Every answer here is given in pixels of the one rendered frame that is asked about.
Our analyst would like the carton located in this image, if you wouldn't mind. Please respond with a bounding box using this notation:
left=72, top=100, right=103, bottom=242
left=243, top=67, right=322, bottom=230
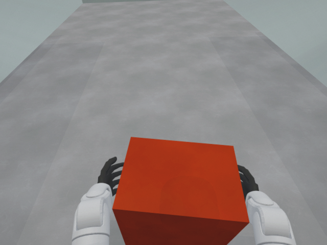
left=112, top=137, right=249, bottom=245

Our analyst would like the robot left hand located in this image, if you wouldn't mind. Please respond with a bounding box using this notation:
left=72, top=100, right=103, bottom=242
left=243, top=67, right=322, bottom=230
left=98, top=157, right=124, bottom=196

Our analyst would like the right robot forearm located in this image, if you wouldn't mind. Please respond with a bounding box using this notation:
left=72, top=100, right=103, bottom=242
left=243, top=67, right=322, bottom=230
left=245, top=191, right=296, bottom=245

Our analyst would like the left robot forearm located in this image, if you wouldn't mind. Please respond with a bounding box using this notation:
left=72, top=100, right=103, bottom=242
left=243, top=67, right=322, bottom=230
left=72, top=183, right=112, bottom=245

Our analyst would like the robot right hand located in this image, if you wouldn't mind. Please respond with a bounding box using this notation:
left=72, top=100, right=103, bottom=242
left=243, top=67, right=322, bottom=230
left=238, top=165, right=259, bottom=200

